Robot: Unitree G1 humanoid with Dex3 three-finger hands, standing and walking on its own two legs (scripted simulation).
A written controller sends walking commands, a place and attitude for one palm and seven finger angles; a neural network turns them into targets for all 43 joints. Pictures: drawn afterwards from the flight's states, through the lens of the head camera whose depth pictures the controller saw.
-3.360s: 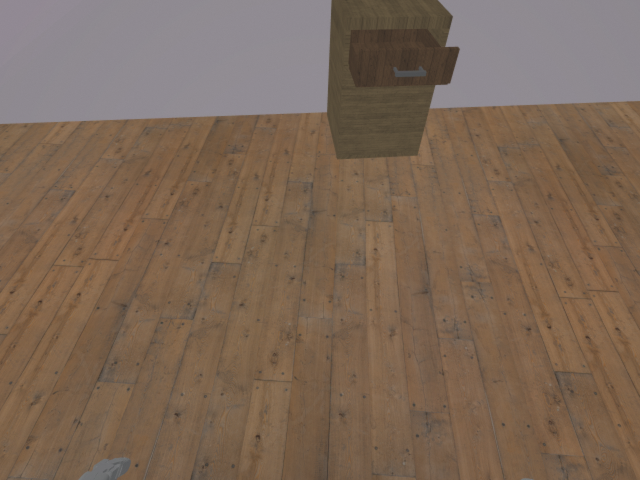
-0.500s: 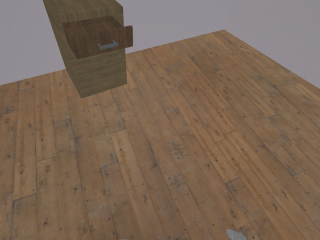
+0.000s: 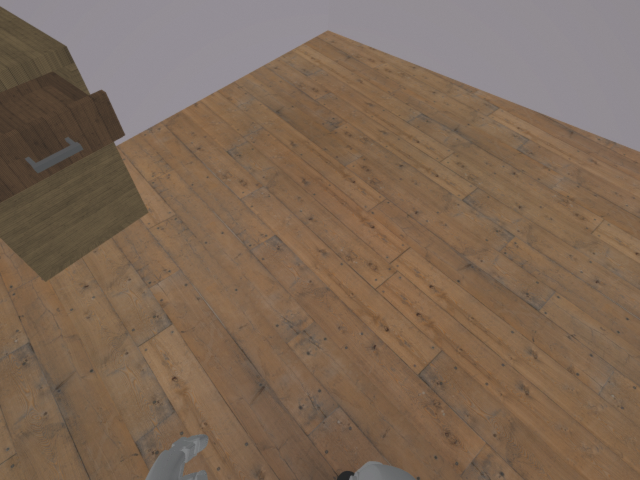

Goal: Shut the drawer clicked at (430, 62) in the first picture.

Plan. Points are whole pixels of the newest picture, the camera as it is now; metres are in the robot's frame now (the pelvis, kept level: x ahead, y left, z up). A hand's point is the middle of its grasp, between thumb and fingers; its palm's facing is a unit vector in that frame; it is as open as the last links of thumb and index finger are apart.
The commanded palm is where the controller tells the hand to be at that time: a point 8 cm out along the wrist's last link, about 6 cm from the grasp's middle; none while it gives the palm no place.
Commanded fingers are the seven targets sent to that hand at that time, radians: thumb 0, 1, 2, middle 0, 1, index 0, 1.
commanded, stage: walk to a spot facing it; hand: left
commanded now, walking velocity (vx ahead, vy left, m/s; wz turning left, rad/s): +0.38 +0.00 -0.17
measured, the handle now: (54, 153) +0.87 +0.65 -0.18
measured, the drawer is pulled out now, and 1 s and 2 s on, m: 0.19 0.19 0.19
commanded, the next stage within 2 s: turn to face it in 1.14 s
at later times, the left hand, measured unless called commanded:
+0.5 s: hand out of the picture +0.15 +0.19 -0.17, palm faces +0.07 -0.99 -0.14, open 7.4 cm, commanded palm none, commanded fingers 0.00 0.90 0.90 -0.20 -0.30 -0.20 -0.30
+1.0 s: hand (237, 235) +0.57 +0.15 -0.15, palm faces -0.23 -0.95 -0.22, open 7.4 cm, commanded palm none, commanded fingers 0.00 0.90 0.90 -0.20 -0.30 -0.20 -0.30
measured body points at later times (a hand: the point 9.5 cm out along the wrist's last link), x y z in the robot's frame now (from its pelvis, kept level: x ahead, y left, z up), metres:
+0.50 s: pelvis +0.23 +0.03 +0.01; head +0.25 +0.05 +0.46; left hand +0.14 +0.24 -0.15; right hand +0.34 -0.22 -0.12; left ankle +0.32 +0.13 -0.72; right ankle +0.09 -0.07 -0.71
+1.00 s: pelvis +0.44 -0.01 +0.01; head +0.46 -0.03 +0.46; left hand +0.59 +0.20 -0.13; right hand +0.29 -0.19 -0.15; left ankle +0.32 +0.13 -0.72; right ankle +0.54 -0.14 -0.70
